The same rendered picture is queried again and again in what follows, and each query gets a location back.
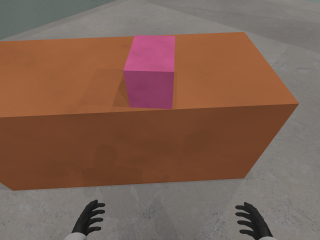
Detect carton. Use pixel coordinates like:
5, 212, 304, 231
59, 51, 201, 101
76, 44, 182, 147
123, 35, 175, 109

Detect robot left hand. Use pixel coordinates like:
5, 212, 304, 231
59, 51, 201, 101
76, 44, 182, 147
71, 199, 105, 236

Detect pedestal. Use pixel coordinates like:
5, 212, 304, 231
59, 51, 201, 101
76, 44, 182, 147
0, 32, 299, 191

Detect robot right hand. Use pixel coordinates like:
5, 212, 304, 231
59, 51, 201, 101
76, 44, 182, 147
235, 202, 273, 240

